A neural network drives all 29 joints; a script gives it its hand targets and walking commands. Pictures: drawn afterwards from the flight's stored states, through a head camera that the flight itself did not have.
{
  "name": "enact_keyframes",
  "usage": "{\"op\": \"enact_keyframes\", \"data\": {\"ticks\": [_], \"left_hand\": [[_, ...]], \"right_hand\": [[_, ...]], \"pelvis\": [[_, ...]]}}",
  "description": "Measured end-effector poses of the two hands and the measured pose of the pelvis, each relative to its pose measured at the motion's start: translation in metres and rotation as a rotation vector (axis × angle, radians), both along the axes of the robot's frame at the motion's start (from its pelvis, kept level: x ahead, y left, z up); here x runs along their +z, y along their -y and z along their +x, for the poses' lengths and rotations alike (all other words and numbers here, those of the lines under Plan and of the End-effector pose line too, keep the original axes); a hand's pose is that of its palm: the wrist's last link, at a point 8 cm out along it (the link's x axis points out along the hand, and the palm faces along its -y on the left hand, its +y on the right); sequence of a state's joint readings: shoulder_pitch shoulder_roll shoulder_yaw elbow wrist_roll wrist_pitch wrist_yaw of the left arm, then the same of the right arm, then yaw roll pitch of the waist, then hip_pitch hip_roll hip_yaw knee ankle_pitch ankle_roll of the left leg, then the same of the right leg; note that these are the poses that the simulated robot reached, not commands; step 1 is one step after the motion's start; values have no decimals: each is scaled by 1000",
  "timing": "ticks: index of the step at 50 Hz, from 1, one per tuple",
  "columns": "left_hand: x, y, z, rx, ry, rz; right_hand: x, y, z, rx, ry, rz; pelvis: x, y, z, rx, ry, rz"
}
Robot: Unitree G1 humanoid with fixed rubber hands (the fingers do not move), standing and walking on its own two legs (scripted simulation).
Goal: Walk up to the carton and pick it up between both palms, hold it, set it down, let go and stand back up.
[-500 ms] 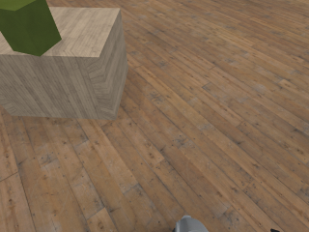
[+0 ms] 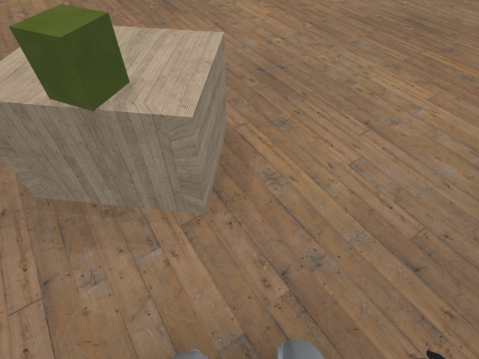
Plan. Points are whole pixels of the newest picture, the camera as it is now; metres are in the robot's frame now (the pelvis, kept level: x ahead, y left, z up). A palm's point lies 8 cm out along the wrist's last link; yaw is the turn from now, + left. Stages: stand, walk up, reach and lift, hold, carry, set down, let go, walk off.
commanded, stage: walk up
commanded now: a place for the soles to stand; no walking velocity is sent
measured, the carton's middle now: (77, 58) +1.04 +0.58 +0.00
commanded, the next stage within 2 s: none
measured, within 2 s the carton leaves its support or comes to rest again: neither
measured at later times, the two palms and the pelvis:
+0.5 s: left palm out of the picture +0.21 +0.48 -0.09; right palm (358, 289) +0.27 -0.22 -0.09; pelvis +0.16 +0.12 -0.01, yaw +0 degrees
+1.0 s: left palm out of the picture +0.38 +0.55 -0.07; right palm (309, 257) +0.35 -0.14 -0.10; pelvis +0.28 +0.20 -0.01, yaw -1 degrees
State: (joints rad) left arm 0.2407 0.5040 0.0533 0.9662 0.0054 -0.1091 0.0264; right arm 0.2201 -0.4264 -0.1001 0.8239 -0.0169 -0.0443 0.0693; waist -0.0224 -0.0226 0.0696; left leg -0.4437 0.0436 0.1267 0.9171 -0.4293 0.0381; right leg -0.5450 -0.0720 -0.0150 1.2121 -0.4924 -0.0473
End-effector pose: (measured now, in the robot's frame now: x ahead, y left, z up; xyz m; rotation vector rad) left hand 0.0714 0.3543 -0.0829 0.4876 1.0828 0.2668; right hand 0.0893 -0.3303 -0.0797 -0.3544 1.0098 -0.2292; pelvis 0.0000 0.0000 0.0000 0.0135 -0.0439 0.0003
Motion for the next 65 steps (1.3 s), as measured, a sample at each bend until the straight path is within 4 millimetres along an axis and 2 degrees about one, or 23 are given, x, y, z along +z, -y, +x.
{"op": "enact_keyframes", "data": {"ticks": [6, 10, 16, 21, 24, 28, 32, 37, 40, 43, 47, 52, 54, 56, 59, 65], "left_hand": [[-1, 18, 67, -79, 21, -53], [1, 9, 90, -70, 64, -42], [11, -35, 102, -23, 40, 2], [7, -94, 117, 2, 10, 45], [-1, -124, 134, 27, -12, 59], [-6, -136, 176, 11, -11, 37], [-5, -130, 216, -38, -10, -13], [-2, -115, 265, -106, -7, -55], [-1, -118, 290, -123, 48, -43], [4, -134, 302, -95, 89, -16], [12, -167, 307, -59, 98, 27], [11, -220, 309, -33, 72, 63], [6, -245, 313, -19, 49, 81], [-1, -263, 321, 4, 31, 87], [-7, -272, 342, 3, 14, 67], [-8, -261, 390, -54, -7, -4]], "right_hand": [[-7, -4, -4, -63, -88, 6], [-17, -15, 14, -73, -152, 8], [-14, -46, 85, -15, -106, 13], [-11, -81, 152, 36, -32, 7], [-11, -103, 180, 46, 18, -6], [-7, -126, 186, -2, 19, -10], [-5, -144, 176, -51, -32, 1], [-11, -154, 160, -108, -122, 19], [-21, -158, 160, -121, -170, 25], [-27, -166, 177, -100, -201, 23], [-27, -179, 222, -61, -160, 18], [-21, -202, 279, -17, -86, 7], [-20, -213, 295, -16, -50, -7], [-21, -223, 302, -20, -35, -27], [-20, -238, 301, -56, -42, -37], [-17, -262, 293, -107, -109, -11]], "pelvis": [[3, -9, 42, -25, 7, -13], [0, -18, 68, -17, 18, -53], [3, -49, 100, 1, 15, -78], [-7, -88, 131, 13, 10, -55], [-15, -113, 152, -2, 0, -27], [-9, -129, 174, -21, 2, -12], [1, -140, 196, -36, 9, 2], [7, -151, 225, -62, 12, 3], [0, -155, 241, -56, 16, -28], [-3, -164, 253, -45, 32, -52], [-4, -182, 269, -23, 34, -72], [-11, -215, 292, -14, 32, -60], [-17, -232, 304, -15, 30, -34], [-22, -247, 316, -23, 20, -28], [-21, -259, 331, -36, 22, -19], [-7, -268, 364, -53, 26, -7]]}}
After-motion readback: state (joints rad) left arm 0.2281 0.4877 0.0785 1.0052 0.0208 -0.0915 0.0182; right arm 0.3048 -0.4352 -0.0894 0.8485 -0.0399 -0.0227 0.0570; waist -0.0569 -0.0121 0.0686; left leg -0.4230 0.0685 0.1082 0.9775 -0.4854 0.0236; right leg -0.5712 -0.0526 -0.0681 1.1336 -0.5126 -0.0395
